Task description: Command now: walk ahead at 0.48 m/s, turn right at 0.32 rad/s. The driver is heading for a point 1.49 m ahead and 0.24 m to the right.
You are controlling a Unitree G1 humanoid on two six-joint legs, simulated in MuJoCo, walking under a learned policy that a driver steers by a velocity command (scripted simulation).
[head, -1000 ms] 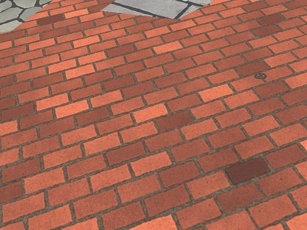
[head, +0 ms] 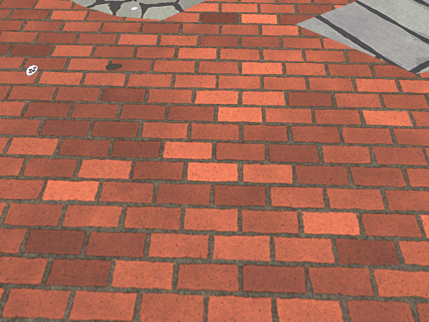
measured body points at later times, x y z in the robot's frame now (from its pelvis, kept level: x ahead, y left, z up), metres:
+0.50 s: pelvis +0.29 +0.03 +0.01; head +0.32 +0.03 +0.46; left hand +0.36 +0.31 -0.13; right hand +0.43 -0.26 -0.07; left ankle +0.39 +0.10 -0.72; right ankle +0.12 -0.04 -0.66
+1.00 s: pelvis +0.51 -0.08 +0.01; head +0.54 -0.10 +0.46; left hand +0.80 +0.04 -0.08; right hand +0.36 -0.29 -0.14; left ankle +0.41 +0.10 -0.66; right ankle +0.54 -0.18 -0.72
